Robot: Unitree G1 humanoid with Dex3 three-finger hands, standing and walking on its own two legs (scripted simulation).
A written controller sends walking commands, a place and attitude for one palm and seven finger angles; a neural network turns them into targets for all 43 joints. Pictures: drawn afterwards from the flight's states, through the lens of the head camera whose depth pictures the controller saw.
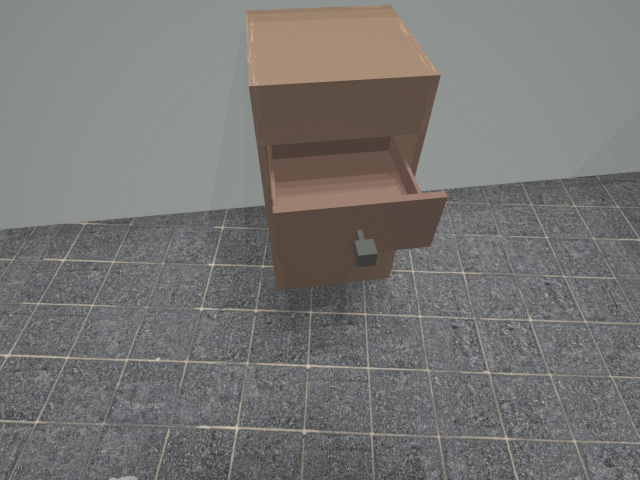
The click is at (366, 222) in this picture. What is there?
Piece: drawer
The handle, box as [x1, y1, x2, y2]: [353, 230, 377, 266]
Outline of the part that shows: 357,230 356,233 358,239 354,241 353,250 356,265 374,265 377,253 373,239 365,240 363,238 361,230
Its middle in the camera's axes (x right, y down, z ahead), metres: +0.09 +0.02 +0.88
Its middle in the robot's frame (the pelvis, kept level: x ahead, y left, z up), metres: +0.63 -0.07 -0.20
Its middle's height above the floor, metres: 0.57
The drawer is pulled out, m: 0.23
